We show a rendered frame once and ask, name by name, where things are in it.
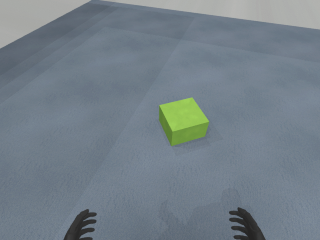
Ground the carton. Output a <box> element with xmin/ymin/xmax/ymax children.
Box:
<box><xmin>159</xmin><ymin>97</ymin><xmax>209</xmax><ymax>146</ymax></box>

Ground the robot left hand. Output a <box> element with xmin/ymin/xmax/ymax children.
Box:
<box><xmin>63</xmin><ymin>209</ymin><xmax>97</xmax><ymax>240</ymax></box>

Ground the robot right hand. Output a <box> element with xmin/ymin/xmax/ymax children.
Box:
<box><xmin>229</xmin><ymin>207</ymin><xmax>266</xmax><ymax>240</ymax></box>

